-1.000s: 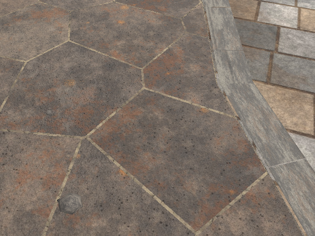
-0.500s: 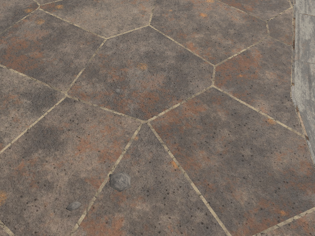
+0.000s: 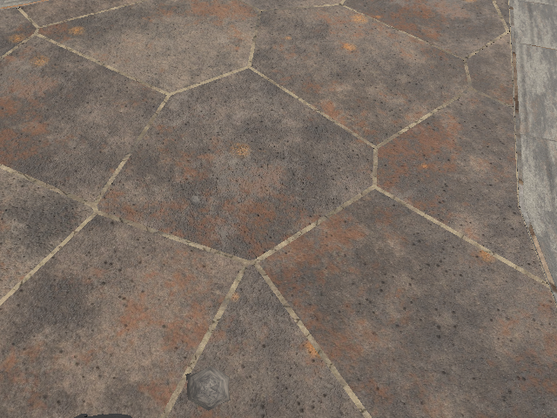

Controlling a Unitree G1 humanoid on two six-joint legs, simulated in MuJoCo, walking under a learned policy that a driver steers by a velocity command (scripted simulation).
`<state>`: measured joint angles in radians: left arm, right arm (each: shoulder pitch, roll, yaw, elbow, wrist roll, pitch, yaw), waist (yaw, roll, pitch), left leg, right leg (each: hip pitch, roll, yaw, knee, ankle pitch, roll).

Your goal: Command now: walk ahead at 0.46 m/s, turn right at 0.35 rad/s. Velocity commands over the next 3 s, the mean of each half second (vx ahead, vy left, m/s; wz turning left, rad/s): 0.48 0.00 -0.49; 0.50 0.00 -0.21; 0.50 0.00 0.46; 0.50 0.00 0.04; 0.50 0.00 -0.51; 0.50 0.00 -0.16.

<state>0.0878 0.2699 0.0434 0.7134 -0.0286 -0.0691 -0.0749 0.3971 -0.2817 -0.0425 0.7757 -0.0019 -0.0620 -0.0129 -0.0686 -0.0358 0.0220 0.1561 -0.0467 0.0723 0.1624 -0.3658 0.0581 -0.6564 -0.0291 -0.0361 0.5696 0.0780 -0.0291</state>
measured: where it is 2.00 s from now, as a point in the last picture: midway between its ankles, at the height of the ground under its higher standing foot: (305, 197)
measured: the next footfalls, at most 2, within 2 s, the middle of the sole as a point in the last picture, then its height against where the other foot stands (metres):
right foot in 0.08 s outside the picture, level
left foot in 0.54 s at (225, 388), level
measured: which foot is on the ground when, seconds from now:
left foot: down 0.00-0.10, up 0.12-0.52, down 0.54-1.00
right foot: up 0.00-0.06, down 0.08-0.52, up 0.54-1.00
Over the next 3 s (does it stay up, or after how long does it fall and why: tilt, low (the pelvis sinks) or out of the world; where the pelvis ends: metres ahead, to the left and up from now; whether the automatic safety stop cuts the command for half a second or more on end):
stays up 1.63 -0.32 0.01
